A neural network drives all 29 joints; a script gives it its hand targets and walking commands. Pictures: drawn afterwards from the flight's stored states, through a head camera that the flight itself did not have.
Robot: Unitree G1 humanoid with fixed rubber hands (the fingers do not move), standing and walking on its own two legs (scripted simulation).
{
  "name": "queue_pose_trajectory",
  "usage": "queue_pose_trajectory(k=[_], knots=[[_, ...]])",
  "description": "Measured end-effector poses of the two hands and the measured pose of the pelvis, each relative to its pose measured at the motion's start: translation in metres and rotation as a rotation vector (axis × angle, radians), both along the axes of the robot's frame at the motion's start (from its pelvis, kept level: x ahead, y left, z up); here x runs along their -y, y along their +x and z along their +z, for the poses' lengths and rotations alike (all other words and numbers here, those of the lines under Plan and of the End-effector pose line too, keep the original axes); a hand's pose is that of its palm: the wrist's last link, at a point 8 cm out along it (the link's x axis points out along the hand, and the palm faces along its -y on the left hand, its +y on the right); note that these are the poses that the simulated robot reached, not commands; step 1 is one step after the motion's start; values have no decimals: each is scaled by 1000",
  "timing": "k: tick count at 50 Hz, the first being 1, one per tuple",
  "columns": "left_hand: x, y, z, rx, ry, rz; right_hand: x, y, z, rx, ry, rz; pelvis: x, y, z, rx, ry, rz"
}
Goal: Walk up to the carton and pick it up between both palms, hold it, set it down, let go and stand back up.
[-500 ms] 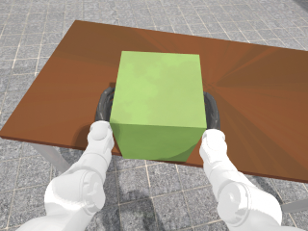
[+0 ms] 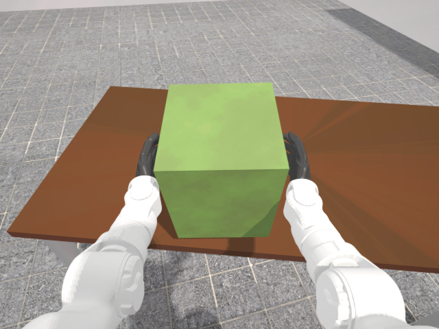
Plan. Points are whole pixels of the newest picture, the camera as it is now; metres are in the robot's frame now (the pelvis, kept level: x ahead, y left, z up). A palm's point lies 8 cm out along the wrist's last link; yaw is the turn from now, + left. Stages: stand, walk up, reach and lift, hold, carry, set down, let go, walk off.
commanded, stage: reach and lift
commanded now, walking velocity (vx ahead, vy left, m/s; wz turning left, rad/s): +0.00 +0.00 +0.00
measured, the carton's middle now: (222, 165) +0.44 +0.01 +0.07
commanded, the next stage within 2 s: none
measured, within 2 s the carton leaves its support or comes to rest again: neither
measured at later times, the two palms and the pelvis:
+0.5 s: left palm (139, 159) +0.38 +0.16 +0.14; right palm (308, 156) +0.37 -0.13 +0.16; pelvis -0.01 +0.00 +0.01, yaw +0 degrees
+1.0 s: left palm (144, 156) +0.36 +0.14 +0.17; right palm (325, 161) +0.35 -0.15 +0.18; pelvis -0.02 +0.00 +0.01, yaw +1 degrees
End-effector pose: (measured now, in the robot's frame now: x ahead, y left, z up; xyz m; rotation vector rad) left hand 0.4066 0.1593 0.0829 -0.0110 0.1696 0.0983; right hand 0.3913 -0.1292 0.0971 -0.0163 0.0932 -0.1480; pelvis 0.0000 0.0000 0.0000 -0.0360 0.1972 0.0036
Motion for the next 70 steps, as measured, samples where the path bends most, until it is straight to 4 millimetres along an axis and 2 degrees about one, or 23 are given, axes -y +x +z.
queue_pose_trajectory(k=[9,23,31,38,45,57,70], knots=[[10,-8,23,-36,-7,-13,9,-11,24,-36,43,-21,0,-5,5,118,12,-18],[1,-21,58,-38,-7,20,1,-15,63,-40,31,4,3,-10,9,242,17,-10],[0,-27,68,-26,6,20,0,-22,68,-25,15,7,4,-10,8,287,15,7],[7,-35,68,-46,15,9,7,-33,63,-42,26,-2,4,-11,8,317,15,18],[15,-42,82,-26,23,6,15,-42,74,-19,35,-10,3,-15,7,326,15,18],[13,-47,97,-38,40,22,13,-41,85,-28,53,7,4,-20,7,336,20,16],[15,-47,96,-46,37,14,15,-41,87,-32,61,-2,5,-17,6,345,20,25]])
